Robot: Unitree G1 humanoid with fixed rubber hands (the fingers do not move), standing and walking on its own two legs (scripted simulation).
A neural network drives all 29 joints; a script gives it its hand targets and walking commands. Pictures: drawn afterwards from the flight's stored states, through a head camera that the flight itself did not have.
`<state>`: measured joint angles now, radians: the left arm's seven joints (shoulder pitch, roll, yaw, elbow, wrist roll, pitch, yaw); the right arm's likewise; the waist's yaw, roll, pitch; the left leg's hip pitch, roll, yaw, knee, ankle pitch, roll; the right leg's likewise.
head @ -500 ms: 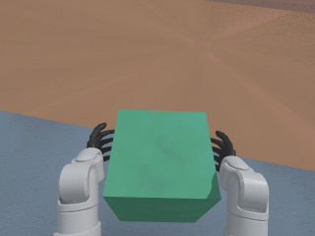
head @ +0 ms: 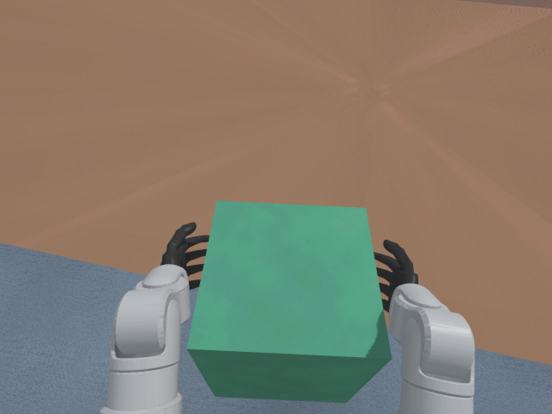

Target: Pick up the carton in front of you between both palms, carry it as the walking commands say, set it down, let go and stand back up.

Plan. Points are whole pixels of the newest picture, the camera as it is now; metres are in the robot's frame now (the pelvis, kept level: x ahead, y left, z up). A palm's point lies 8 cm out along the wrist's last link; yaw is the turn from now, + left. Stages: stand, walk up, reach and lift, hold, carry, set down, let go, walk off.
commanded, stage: carry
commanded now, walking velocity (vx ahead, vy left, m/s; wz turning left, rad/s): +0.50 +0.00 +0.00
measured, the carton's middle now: (285, 308) +0.27 +0.00 +0.01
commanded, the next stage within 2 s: none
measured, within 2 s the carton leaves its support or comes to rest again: neither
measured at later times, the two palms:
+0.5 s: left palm (208, 102) +0.64 +0.17 +0.13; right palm (361, 113) +0.62 -0.13 +0.13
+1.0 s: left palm (236, 12) +1.05 +0.16 +0.17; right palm (345, 20) +1.06 -0.14 +0.16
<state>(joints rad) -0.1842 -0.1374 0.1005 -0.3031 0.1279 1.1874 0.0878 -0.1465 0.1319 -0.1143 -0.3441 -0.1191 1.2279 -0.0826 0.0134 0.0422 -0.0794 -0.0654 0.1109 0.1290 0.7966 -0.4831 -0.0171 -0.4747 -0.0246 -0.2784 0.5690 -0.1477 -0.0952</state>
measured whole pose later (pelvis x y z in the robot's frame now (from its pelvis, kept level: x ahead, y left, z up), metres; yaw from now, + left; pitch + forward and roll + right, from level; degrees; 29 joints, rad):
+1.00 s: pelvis +0.66 +0.00 +0.01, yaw +0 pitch +5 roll -1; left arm -0.93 0.02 0.26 0.16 0.07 1.30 0.14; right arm -0.89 -0.05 -0.27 0.10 -0.04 1.36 -0.13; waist 0.05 0.03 0.05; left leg -0.32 0.02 0.04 1.14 -0.47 0.04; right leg -0.55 0.01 -0.17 0.66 -0.32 -0.11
